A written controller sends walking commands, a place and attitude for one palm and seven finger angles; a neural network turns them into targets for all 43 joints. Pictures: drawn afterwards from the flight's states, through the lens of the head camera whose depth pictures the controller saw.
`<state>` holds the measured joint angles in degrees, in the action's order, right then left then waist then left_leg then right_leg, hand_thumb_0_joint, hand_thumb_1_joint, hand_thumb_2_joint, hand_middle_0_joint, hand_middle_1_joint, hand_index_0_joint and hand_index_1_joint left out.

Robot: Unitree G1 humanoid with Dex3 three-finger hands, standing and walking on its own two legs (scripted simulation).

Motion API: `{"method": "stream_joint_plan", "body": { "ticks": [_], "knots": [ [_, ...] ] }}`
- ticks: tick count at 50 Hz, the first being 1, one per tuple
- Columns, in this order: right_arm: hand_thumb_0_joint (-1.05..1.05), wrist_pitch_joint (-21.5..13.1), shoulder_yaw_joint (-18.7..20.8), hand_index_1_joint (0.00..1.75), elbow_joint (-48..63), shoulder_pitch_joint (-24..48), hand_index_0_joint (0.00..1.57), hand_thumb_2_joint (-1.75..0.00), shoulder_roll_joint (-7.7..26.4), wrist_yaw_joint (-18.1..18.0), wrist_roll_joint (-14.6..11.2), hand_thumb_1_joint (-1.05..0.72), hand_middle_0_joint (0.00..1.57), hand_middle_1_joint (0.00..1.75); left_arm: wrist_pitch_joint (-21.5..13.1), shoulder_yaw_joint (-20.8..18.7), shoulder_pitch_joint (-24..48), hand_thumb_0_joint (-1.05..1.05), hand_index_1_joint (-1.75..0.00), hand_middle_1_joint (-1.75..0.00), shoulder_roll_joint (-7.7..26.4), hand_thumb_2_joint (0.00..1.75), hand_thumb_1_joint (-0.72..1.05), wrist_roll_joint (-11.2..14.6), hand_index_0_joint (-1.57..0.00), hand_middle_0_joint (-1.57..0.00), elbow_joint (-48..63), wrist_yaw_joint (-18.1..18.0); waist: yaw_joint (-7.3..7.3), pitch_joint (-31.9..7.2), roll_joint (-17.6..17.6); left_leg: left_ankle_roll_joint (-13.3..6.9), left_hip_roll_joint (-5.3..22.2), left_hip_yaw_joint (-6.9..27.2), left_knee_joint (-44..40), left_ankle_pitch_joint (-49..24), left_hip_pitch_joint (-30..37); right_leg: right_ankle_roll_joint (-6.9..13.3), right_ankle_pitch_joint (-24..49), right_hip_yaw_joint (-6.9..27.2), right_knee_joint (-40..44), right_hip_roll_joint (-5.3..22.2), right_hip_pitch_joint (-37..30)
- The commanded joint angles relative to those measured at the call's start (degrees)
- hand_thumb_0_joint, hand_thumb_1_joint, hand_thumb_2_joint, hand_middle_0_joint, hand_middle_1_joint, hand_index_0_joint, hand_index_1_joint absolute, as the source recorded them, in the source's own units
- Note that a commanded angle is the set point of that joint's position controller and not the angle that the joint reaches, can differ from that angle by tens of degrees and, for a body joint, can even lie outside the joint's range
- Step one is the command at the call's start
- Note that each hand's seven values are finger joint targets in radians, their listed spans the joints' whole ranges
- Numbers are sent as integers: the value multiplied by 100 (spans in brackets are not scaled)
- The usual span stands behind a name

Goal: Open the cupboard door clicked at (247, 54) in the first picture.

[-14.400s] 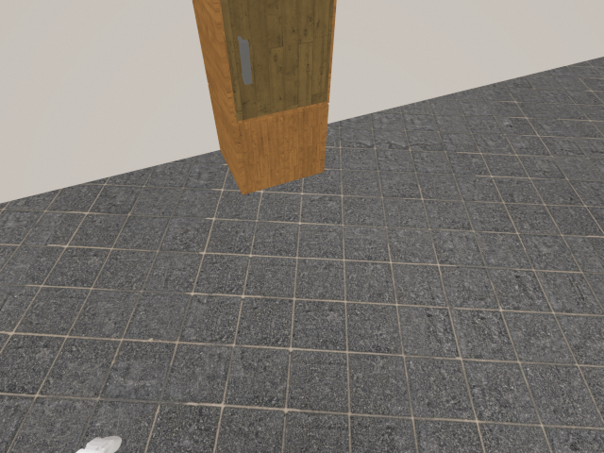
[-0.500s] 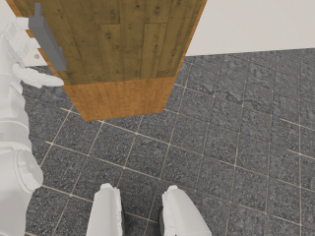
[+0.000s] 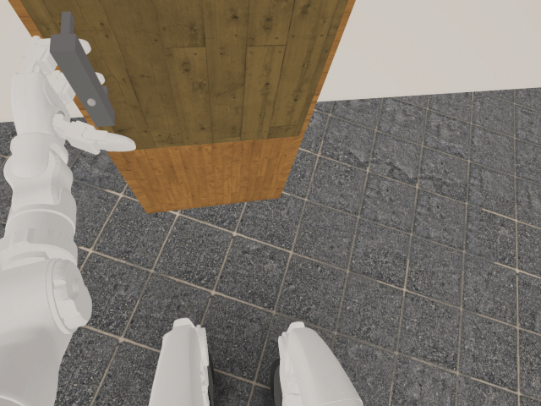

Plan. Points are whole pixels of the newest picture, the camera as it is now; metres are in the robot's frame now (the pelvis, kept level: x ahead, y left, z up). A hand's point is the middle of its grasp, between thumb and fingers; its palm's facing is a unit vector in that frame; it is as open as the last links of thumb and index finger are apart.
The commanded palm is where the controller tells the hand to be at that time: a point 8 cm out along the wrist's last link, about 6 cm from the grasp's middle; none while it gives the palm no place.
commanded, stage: slide the fingers in behind the handle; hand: left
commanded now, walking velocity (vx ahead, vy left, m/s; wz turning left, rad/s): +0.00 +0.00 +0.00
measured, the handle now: (87, 73) +0.57 +0.23 +0.04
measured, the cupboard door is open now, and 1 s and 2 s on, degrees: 0 0 27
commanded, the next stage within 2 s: close the thumb around the handle in 0.44 s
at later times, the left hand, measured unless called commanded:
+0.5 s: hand (97, 101) +0.52 +0.21 +0.05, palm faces +0.12 -0.99 -0.03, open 14.0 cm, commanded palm +0.50 +0.23 +0.05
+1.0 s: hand (101, 97) +0.53 +0.20 +0.05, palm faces +0.13 -0.99 -0.03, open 8.4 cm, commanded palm +0.50 +0.23 +0.05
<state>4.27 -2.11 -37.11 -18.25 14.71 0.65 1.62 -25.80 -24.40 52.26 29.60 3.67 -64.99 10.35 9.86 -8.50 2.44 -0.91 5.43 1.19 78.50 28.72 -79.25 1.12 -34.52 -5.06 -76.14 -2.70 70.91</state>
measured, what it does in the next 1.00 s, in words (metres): stands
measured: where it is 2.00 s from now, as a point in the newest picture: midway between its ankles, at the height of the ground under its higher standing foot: outside the picture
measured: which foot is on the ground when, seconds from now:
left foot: down 0.00-1.00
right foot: down 0.00-1.00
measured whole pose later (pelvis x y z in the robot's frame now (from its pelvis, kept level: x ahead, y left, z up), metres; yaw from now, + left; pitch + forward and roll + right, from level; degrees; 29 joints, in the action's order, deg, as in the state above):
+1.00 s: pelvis +0.00 +0.00 +0.00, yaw +0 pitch +30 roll -5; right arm 4.8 -2.1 -37.0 -18.7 14.5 0.9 1.9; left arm -26.8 -24.9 53.0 29.4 2.7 -66.2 8.1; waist 10.4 -8.6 2.9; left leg -0.7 5.6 0.8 78.6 28.9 -79.5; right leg 1.3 -34.7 -4.5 -76.7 -2.9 71.6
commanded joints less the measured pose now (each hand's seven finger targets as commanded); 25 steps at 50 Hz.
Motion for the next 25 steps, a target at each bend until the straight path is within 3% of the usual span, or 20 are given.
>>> {"method": "stream_joint_plan", "body": {
  "ticks": [1,4,6,8,10,12,13,15,17,20,25],
  "knots": [
    [0,-63,395,30,174,-1115,20,-90,1055,-58,45,-90,20,30,-424,-76,2403,0,-120,-120,1255,30,-50,57,-30,-30,1216,-94,84,-3278,1038,-85,-219,372,-653,-2052,3501,32,1856,257,1052,-128,-549],
    [0,-41,382,30,187,-1112,20,-90,1066,-56,50,-90,20,30,-397,-148,2355,0,-120,-120,1336,30,-50,27,-30,-30,1002,-168,129,-3001,756,-113,-219,333,-664,-1788,3190,1,1703,278,1116,-130,-613],
    [0,-28,374,30,237,-1114,20,-90,1077,-57,56,-90,20,30,-456,-342,2288,0,-120,-120,1578,30,-50,3,-30,-30,1178,-195,10,-3257,835,-109,-229,307,-652,-2007,3252,13,1927,304,1040,-127,-775],
    [0,-28,404,30,237,-1090,20,-90,1024,-29,54,-90,20,30,-516,-134,2262,0,-120,-120,1271,30,-50,-1,-30,-30,1350,-182,26,-3375,996,-84,-222,321,-663,-2153,3511,19,2017,279,1035,-122,-693],
    [0,-24,410,30,235,-1118,20,-90,1037,-21,51,-90,20,30,-536,-152,2084,0,-120,-120,1221,30,-50,36,-30,-30,1218,-174,20,-3269,873,-80,-220,341,-685,-2142,3503,25,1998,271,1035,-130,-666],
    [0,-1,397,30,211,-1110,20,-90,1043,-24,29,-90,20,30,-449,-41,2148,0,-120,-120,1103,30,-50,53,-30,-30,946,-170,141,-2891,625,-106,-226,307,-700,-1821,3171,-18,1811,276,1129,-130,-649],
    [0,3,389,30,220,-1118,20,-90,1069,-36,29,-90,20,30,-436,-126,2243,0,-120,-120,1251,30,-50,60,-30,-30,968,-176,132,-2862,543,-120,-234,298,-710,-1665,3020,-24,1717,308,1158,-132,-748],
    [0,-17,399,30,222,-1117,20,-90,1074,-64,35,-90,20,30,-499,-229,2357,0,-120,-120,1383,30,-50,46,-30,-30,1128,-183,95,-3082,632,-129,-240,297,-681,-1737,3117,0,1763,330,1104,-128,-760],
    [0,-42,409,30,195,-1106,20,-90,1040,-56,45,-90,20,30,-578,-135,2406,0,-120,-120,1266,30,-50,43,-30,-30,1253,-174,60,-3280,845,-100,-241,321,-681,-1892,3343,10,1824,310,1081,-123,-724],
    [0,-45,402,30,162,-1107,20,-90,1049,-57,34,-90,20,30,-573,-20,2362,0,-120,-120,1128,30,-50,43,-30,-30,974,-162,173,-2940,692,-122,-239,322,-674,-1721,3202,2,1674,312,1125,-131,-545],
    [0,-39,397,30,177,-1105,20,-90,1059,-75,40,-90,20,30,-551,-78,2456,0,-120,-120,1270,30,-50,25,-30,-30,1083,-137,113,-3158,868,-116,-238,321,-648,-1807,3272,20,1731,315,1064,-122,-582]
  ]
}}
